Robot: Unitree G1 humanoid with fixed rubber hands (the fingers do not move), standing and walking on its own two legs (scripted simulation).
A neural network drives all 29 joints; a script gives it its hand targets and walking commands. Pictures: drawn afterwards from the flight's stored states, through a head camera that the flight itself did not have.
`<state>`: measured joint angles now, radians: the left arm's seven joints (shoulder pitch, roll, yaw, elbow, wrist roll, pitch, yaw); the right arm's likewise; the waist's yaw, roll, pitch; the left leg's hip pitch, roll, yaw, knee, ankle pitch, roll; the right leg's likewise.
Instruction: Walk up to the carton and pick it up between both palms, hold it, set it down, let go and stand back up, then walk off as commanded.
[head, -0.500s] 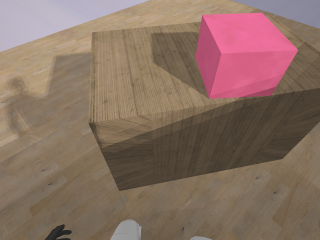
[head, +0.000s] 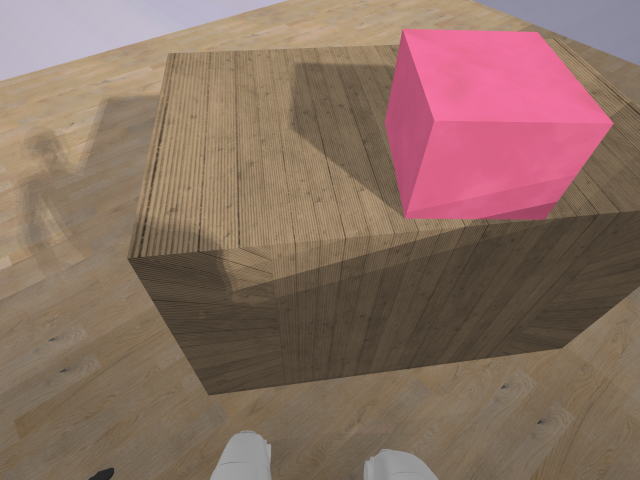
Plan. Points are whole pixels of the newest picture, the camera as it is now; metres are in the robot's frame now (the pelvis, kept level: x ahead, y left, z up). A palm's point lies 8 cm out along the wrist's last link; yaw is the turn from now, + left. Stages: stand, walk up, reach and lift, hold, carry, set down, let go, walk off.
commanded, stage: walk up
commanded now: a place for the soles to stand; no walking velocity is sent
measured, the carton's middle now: (472, 123) +0.67 -0.24 +0.07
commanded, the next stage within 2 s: none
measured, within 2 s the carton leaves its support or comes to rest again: neither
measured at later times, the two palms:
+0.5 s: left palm out of the picture +0.12 +0.24 -0.09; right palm out of the picture +0.12 -0.40 -0.09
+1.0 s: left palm out of the picture +0.11 +0.23 -0.09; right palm out of the picture +0.15 -0.40 -0.09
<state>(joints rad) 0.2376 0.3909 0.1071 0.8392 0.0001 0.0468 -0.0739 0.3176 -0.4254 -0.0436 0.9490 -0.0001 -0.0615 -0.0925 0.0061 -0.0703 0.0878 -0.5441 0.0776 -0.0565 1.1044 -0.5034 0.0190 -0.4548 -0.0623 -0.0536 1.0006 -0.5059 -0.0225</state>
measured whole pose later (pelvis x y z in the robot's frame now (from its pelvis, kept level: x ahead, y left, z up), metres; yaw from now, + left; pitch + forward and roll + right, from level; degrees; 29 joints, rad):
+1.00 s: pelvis +0.06 -0.08 +0.01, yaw +4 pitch -4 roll +2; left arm 0.22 0.35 0.11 0.84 0.00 0.04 0.00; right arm 0.20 -0.42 -0.02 0.93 0.00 -0.01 -0.04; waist 0.00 -0.03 0.12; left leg -0.53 0.00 -0.05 0.87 -0.33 0.02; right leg -0.37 -0.02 -0.05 0.95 -0.54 -0.05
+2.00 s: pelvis +0.06 -0.04 +0.03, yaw +8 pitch -2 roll +0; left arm 0.22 0.35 0.11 0.84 0.00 0.01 -0.01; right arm 0.17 -0.41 -0.01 0.97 0.00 -0.06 -0.02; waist 0.00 -0.01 0.12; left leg -0.42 -0.02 -0.07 0.77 -0.31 0.00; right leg -0.32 -0.05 -0.06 0.80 -0.45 -0.01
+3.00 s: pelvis +0.11 -0.15 +0.01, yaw +5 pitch -3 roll +2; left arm 0.22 0.40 0.11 0.84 0.00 0.05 -0.08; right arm 0.30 -0.44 -0.04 0.97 0.00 -0.06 -0.10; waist 0.01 -0.07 0.10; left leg -0.50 0.08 -0.06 1.17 -0.50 0.01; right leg -0.45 -0.05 -0.05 0.98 -0.47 -0.01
